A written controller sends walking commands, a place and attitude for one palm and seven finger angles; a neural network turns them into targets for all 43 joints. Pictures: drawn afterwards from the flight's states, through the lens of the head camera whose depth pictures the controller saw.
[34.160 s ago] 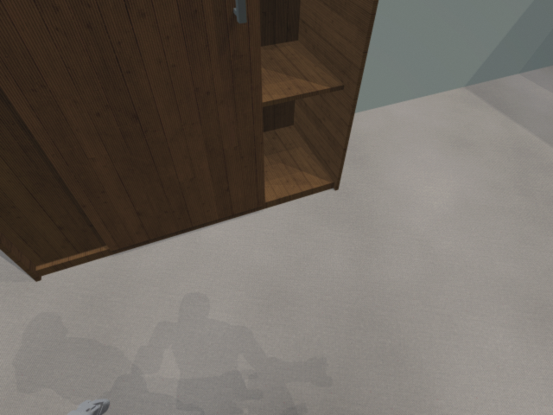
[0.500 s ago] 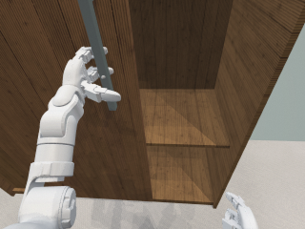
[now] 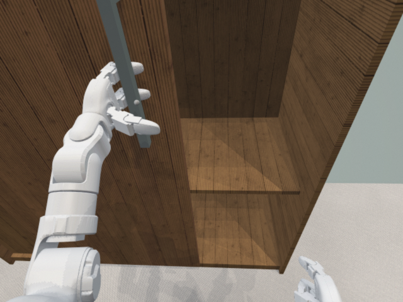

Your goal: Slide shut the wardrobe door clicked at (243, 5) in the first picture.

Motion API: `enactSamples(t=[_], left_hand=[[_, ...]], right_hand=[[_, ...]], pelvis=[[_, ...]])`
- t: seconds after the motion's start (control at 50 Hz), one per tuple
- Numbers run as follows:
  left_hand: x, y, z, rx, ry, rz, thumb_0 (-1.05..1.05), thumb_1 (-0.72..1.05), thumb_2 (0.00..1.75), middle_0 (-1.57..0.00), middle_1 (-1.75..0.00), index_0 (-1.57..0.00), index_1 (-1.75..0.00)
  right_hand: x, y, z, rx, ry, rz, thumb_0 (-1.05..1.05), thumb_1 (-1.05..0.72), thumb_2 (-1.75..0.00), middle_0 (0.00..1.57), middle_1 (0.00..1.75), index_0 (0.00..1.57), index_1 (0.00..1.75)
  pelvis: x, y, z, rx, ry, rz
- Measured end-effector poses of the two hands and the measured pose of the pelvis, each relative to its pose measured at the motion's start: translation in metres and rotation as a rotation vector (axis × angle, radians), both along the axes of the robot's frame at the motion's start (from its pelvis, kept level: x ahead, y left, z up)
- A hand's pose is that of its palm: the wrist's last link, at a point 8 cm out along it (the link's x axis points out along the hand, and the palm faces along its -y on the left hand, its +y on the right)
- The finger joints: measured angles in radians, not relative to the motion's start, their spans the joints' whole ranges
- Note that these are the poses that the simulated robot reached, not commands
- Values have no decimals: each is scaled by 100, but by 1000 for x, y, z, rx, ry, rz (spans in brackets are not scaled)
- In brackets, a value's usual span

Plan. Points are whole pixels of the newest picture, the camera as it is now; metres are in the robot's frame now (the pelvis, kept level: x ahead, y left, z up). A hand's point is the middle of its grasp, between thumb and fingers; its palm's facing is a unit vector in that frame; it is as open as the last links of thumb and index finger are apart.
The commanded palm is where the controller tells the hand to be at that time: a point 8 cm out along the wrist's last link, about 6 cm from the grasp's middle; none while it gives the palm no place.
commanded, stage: grip the handle and tug to test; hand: left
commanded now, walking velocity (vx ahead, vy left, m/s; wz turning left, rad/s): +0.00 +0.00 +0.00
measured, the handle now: (132, 80) +0.45 +0.16 +0.26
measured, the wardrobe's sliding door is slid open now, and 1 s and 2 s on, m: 0.38 0.38 0.38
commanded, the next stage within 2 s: tug the door sideways, standing still in 1.52 s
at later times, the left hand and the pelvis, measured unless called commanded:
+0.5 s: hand (136, 102) +0.39 +0.14 +0.25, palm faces +0.01 -1.00 -0.01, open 10.8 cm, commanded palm +0.36 +0.19 +0.24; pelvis +0.01 +0.00 +0.00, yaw +0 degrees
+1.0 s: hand (137, 101) +0.39 +0.14 +0.25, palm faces +0.01 -1.00 -0.01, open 6.0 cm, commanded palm +0.37 +0.19 +0.24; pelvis +0.01 +0.00 +0.00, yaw +0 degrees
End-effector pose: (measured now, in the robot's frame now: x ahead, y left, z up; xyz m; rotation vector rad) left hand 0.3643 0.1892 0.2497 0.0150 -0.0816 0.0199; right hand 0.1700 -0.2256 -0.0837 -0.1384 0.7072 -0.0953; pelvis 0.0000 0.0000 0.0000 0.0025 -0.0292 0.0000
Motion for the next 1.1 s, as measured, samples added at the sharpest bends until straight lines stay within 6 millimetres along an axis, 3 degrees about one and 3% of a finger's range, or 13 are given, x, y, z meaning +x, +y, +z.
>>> enactSamples(t=[0.18, 0.28, 0.54, 0.78, 1.1], left_hand=[[-2, -2, -1, 4, -6, 7, -1, -49, 31, -30, -120, -21, -116], [-1, -2, 0, 4, -5, 0, -1, -39, 35, -32, -121, -21, -116], [2, 2, 0, -7, 0, -15, -1, 13, 57, -37, -129, -29, -124], [6, 3, 0, -7, 3, -8, 1, 67, 81, -41, -135, -36, -130], [6, 0, 1, -13, 14, -16, 0, 70, 83, -39, -137, -33, -134]], right_hand=[[3, 1, 0, 4, -4, -1, 1, -91, -90, 20, 30, 20, 30], [8, 2, 2, 6, -11, 2, 1, -91, -90, 20, 30, 20, 30], [20, 0, 6, -2, -19, 6, 1, -91, -90, 20, 30, 20, 30], [17, -3, 4, -4, -2, -5, 1, -91, -90, 20, 30, 20, 30], [7, -5, 1, -9, 17, -11, 1, -91, -90, 20, 30, 20, 30]], pelvis=[[2, 1, 0, 1, 2, -3], [5, 1, 0, 1, 4, -5], [10, -1, 0, 0, 12, -4], [11, -1, 0, -1, 19, -4], [7, -2, 0, -2, 15, -3]])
